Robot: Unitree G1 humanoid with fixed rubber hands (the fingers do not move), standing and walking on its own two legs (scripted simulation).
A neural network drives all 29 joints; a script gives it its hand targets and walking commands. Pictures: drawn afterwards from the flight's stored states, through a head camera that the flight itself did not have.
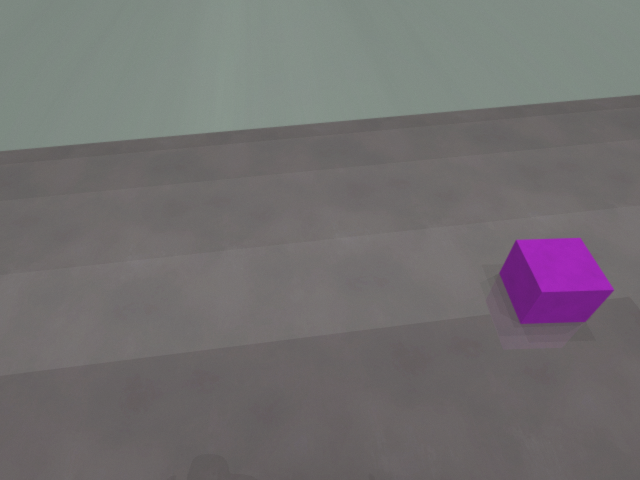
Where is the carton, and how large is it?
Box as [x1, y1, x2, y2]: [499, 238, 613, 323]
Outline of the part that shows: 580,238 527,239 515,241 499,273 520,323 585,321 613,290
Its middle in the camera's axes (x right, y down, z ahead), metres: +0.83 +0.16 +1.41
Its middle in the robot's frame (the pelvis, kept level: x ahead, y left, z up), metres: +0.91 -0.77 -0.68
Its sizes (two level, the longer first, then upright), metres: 0.234 0.231 0.198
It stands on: the floor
